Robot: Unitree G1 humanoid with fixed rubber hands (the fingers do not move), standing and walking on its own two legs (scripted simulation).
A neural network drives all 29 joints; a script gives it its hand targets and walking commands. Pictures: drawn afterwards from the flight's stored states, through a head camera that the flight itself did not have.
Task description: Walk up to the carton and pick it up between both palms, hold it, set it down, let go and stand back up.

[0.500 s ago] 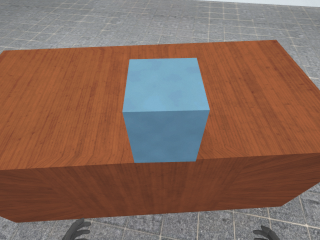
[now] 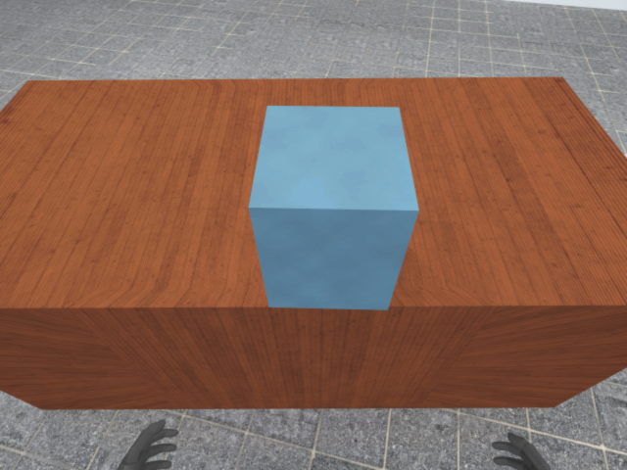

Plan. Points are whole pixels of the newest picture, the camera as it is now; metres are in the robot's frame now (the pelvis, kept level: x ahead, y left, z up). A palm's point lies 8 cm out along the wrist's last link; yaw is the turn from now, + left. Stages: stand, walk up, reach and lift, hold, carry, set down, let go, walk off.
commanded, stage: walk up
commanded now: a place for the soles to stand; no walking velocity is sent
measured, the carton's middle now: (330, 212) +0.47 +0.00 +0.01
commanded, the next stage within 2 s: reach and lift in 0.76 s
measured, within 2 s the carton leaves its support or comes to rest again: neither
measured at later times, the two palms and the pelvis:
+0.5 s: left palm out of the picture +0.04 +0.26 -0.11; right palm out of the picture +0.07 -0.27 -0.10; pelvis -0.02 -0.01 +0.00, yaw +3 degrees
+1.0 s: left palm (135, 458) +0.14 +0.25 -0.09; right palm (528, 454) +0.15 -0.25 -0.10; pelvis -0.02 -0.02 -0.01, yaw -1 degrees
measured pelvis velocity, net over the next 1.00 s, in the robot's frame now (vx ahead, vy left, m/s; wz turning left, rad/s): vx -0.02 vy -0.02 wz -0.01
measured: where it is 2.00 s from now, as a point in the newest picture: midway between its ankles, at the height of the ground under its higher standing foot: outside the picture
